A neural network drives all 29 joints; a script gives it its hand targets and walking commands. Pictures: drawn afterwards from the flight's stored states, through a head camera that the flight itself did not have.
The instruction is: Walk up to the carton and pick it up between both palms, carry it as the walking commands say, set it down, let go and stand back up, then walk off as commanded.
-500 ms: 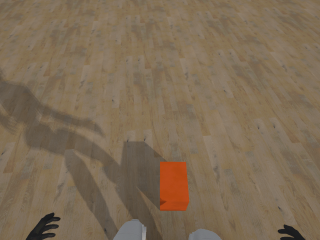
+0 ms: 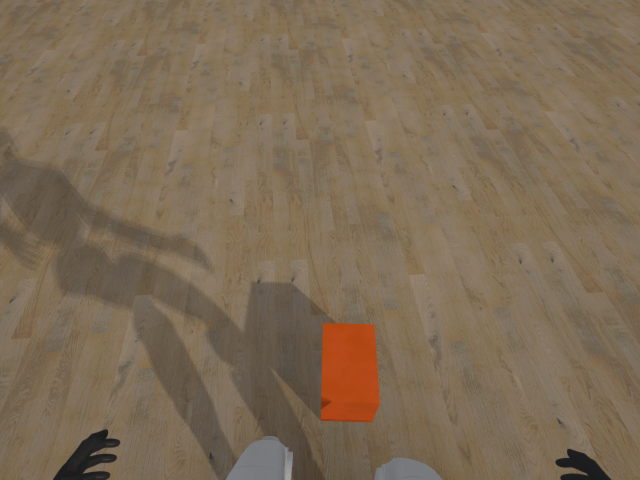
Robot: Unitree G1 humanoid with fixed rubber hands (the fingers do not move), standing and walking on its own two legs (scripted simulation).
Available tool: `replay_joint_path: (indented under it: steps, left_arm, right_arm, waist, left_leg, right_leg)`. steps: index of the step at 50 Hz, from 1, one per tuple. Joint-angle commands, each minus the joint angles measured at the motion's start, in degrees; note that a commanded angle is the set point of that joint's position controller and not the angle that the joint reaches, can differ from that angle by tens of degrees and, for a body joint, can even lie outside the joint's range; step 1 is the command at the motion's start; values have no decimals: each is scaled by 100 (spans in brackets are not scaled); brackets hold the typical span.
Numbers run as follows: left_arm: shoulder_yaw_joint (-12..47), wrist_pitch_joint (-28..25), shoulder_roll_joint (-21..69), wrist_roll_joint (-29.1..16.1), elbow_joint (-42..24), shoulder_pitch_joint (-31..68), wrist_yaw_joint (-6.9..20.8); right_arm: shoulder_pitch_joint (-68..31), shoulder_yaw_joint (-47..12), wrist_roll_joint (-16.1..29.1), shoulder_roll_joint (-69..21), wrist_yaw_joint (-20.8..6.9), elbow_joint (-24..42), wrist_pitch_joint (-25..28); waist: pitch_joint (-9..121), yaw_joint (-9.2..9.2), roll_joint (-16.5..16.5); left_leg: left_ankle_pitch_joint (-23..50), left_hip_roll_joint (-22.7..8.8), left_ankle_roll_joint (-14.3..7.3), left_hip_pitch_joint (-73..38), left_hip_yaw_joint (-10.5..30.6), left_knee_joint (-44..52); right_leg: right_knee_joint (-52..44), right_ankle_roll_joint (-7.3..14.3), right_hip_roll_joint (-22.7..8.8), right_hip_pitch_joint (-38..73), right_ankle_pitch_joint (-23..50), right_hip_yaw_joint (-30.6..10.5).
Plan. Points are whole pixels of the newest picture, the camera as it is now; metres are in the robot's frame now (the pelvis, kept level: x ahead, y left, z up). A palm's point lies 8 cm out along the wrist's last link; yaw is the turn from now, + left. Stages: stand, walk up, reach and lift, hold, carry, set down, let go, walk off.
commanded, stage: walk up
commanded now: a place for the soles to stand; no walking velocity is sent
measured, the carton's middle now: (347, 372) +0.47 -0.05 -0.62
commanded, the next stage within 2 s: reach and lift in 1.18 s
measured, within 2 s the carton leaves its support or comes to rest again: neither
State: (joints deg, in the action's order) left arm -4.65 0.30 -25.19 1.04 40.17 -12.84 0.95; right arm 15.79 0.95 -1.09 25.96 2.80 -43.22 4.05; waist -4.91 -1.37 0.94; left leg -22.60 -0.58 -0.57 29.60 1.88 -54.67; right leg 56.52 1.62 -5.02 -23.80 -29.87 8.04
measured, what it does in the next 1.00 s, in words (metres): stands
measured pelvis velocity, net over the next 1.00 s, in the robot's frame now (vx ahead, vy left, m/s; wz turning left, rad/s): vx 0.00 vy -0.01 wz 0.02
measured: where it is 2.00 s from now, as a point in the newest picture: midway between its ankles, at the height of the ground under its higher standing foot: outside the picture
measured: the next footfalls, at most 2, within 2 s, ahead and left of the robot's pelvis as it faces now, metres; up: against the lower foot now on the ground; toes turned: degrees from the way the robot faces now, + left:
none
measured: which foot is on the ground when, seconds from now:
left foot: down 0.00-1.00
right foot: down 0.00-1.00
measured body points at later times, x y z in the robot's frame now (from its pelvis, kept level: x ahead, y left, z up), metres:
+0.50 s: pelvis +0.00 +0.00 +0.00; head +0.02 +0.00 +0.45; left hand +0.12 +0.34 -0.08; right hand +0.11 -0.33 -0.09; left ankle +0.07 +0.14 -0.68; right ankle +0.01 -0.10 -0.68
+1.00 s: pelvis +0.00 -0.01 +0.00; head +0.02 -0.01 +0.45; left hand +0.12 +0.33 -0.08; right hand +0.12 -0.33 -0.09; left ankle +0.07 +0.14 -0.68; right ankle +0.01 -0.10 -0.68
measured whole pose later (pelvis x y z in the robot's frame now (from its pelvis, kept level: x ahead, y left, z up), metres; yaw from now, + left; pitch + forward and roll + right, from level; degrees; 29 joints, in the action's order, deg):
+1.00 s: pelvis +0.00 -0.01 +0.00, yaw +1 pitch -2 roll +1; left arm -4.6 0.2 -25.2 0.6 40.2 -12.7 1.0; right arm 15.8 1.0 -1.1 26.0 2.5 -43.2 4.4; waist -4.9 -1.3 0.7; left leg -22.1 -0.4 0.4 29.3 1.9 -53.6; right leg 56.5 1.7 -5.1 -23.8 -30.2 8.0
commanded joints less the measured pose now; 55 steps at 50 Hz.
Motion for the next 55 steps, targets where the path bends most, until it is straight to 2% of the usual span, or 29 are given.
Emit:
replay_joint_path:
  steps: [1,3,4,5,6,8,10,12,16,17,19,22,24,25,27,29,31,32,34,36,38,40,42,44,46,48,51,53,55]
  left_arm:
    - [-382,-211,-1654,9,-130,638,-15]
    - [-250,-189,-1234,1,-194,577,-24]
    - [-239,-150,-1029,-40,-216,513,-17]
    - [-282,-122,-1029,-103,-151,276,-23]
    - [-322,-127,-1128,-121,-76,172,-43]
    - [-340,-166,-1177,-44,106,182,-38]
    - [-372,-214,-1446,40,60,-10,-41]
    - [-370,-215,-1578,-5,-45,312,-50]
    - [-254,-153,-1150,-73,-249,601,-21]
    - [-292,-130,-1082,-68,-273,553,-12]
    - [-292,-108,-1097,-94,-113,379,-17]
    - [-368,-142,-1218,20,22,142,-25]
    - [-397,-184,-1533,61,41,-33,-28]
    - [-387,-207,-1638,54,-35,220,-32]
    - [-299,-196,-1472,26,-113,616,-11]
    - [-296,-185,-1273,-25,-207,444,-35]
    - [-274,-103,-1044,-162,-218,346,-26]
    - [-283,-96,-1073,-144,-147,246,-50]
    - [-308,-110,-1100,-75,32,34,-37]
    - [-377,-171,-1276,-3,78,-15,-39]
    - [-355,-198,-1519,16,5,-23,-41]
    - [-399,-205,-1676,19,-169,578,-20]
    - [-268,-171,-1249,-5,-178,610,-24]
    - [-229,-123,-1016,-88,-208,378,-22]
    - [-294,-106,-1048,-106,-112,251,-31]
    - [-325,-147,-1137,-24,22,29,-39]
    - [-352,-238,-1575,20,-29,86,-44]
    - [-332,-218,-1549,7,-125,503,-44]
    - [-282,-177,-1283,-20,-192,445,-29]
  right_arm:
    - [212,445,6,1367,-6,16,138]
    - [487,493,-47,1287,-4,-52,217]
    - [408,513,-72,1544,6,-24,232]
    - [210,512,-103,1598,9,129,234]
    - [28,486,-46,1709,30,191,200]
    - [-199,408,-42,1547,63,116,139]
    - [-446,337,20,1146,47,196,84]
    - [-103,401,42,1193,61,133,75]
    - [257,475,-22,1432,2,41,206]
    - [221,464,-47,1556,32,104,212]
    - [-44,457,-75,1654,56,141,156]
    - [-365,390,-78,1346,39,175,77]
    - [-304,435,-12,1173,17,154,27]
    - [-155,435,-4,1223,22,71,39]
    - [225,437,16,1279,-15,34,130]
    - [360,479,-14,1348,-13,10,195]
    - [195,459,-77,1611,15,54,225]
    - [153,463,-61,1670,41,94,202]
    - [-339,456,-52,1615,49,228,127]
    - [-435,361,-33,1349,56,232,92]
    - [-417,369,25,1147,51,158,51]
    - [179,417,43,1286,11,23,78]
    - [411,430,11,1197,-4,-78,196]
    - [81,431,-82,1482,23,91,230]
    - [7,444,-44,1689,56,149,162]
    - [-339,376,-45,1470,46,200,123]
    - [-270,359,23,1154,37,137,63]
    - [62,378,49,1200,18,61,103]
    - [294,448,-9,1237,12,81,191]
  waist:
    - [348,259,482]
    - [663,365,-113]
    - [553,262,-850]
    - [713,66,-960]
    - [858,16,-828]
    - [563,-35,-387]
    - [526,-140,306]
    - [464,72,775]
    - [736,254,-474]
    - [748,161,-590]
    - [668,65,-582]
    - [277,-94,-308]
    - [315,-104,511]
    - [299,26,679]
    - [380,270,312]
    - [755,217,-89]
    - [921,122,-984]
    - [938,47,-775]
    - [625,-91,-637]
    - [526,-142,-113]
    - [374,-118,536]
    - [517,224,734]
    - [711,318,19]
    - [650,95,-677]
    - [850,25,-656]
    - [656,-92,-419]
    - [544,-21,337]
    - [570,200,355]
    - [834,263,9]
  left_leg:
    - [-393,41,-202,-3,-232,138]
    - [941,-56,-395,-974,340,1192]
    - [1247,-420,-684,-817,1536,1608]
    - [1267,-905,-1192,-849,2772,1890]
    - [999,-1093,-1386,-741,3118,2030]
    - [724,-716,-1009,178,2231,1587]
    - [690,-4,-368,699,446,357]
    - [-103,60,-207,411,-351,-134]
    - [1692,-191,-611,-676,788,1136]
    - [1391,-705,-1015,-564,2014,1520]
    - [430,-869,-1207,-196,2534,1885]
    - [-303,-443,-668,790,1610,1634]
    - [-283,172,-316,702,39,232]
    - [-294,89,-269,365,-257,-84]
    - [150,23,-282,-280,-180,512]
    - [1480,-99,-454,-751,493,991]
    - [1737,-825,-1153,-818,2486,1716]
    - [1535,-1064,-1381,-847,2967,1878]
    - [727,-996,-1232,-132,2775,1926]
    - [486,-437,-709,712,1461,1238]
    - [173,271,-268,639,-225,-183]
    - [-365,-63,-223,13,-297,51]
    - [916,1,-355,-758,-1,977]
    - [1449,-775,-1008,-701,2193,1681]
    - [713,-1094,-1365,-458,2896,2015]
    - [527,-710,-929,205,2109,1586]
    - [466,82,-270,534,-178,56]
    - [315,6,-276,-31,-201,149]
    - [1313,-16,-438,-769,121,841]
  right_leg:
    - [-2559,1162,-1715,149,627,-2070]
    - [-1355,525,-990,-253,1254,-988]
    - [-438,240,-288,-523,1092,-565]
    - [-162,50,76,-544,423,-711]
    - [-383,26,131,-360,-14,-824]
    - [-1296,209,-24,242,68,-1046]
    - [-2457,710,-918,611,-105,-1927]
    - [-2741,1183,-1743,354,623,-2174]
    - [-936,401,-526,-210,1184,-704]
    - [-489,174,-85,-286,829,-690]
    - [-712,145,89,-73,10,-792]
    - [-1883,417,-271,453,-621,-1308]
    - [-3081,801,-1224,335,-1516,-2145]
    - [-3060,1053,-1623,89,-944,-2277]
    - [-2377,887,-1342,-42,471,-1600]
    - [-1318,483,-841,-23,1054,-928]
    - [-88,76,29,-312,666,-746]
    - [-195,41,156,-264,37,-768]
    - [-849,127,110,-25,0,-865]
    - [-1870,493,-372,585,-117,-1466]
    - [-3015,1033,-1508,348,-383,-2350]
    - [-2670,1081,-1661,162,507,-2068]
    - [-1718,612,-1105,-58,1136,-1165]
    - [-405,175,-79,-404,838,-703]
    - [-506,103,152,-140,29,-851]
    - [-1426,284,-102,348,86,-1185]
    - [-2810,910,-1402,617,-147,-2137]
    - [-2388,1047,-1495,281,881,-1852]
    - [-1536,638,-1018,84,1368,-963]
